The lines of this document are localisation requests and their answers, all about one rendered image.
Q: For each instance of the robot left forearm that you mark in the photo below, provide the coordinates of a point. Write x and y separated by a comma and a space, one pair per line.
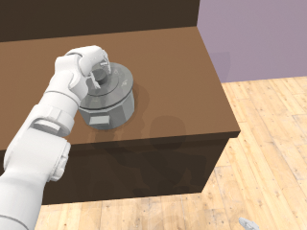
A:
55, 112

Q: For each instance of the knob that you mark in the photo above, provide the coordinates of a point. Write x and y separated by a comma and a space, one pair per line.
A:
100, 76

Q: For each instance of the left robot hand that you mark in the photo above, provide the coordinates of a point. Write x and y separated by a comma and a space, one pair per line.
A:
96, 55

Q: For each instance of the lid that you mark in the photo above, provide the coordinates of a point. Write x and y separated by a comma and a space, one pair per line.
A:
118, 86

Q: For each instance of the right robot hand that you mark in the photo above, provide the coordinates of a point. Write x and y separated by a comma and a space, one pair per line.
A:
247, 224

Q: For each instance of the table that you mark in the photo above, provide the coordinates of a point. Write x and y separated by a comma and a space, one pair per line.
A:
182, 119

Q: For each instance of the pot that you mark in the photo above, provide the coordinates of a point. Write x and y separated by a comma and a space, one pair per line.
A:
111, 117

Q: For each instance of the robot left upper arm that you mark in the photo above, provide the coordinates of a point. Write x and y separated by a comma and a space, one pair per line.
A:
38, 158

